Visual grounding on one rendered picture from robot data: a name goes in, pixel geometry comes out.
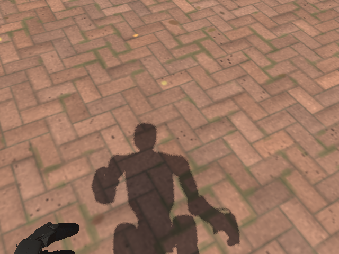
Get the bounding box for robot left hand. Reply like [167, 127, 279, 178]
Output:
[14, 222, 79, 254]

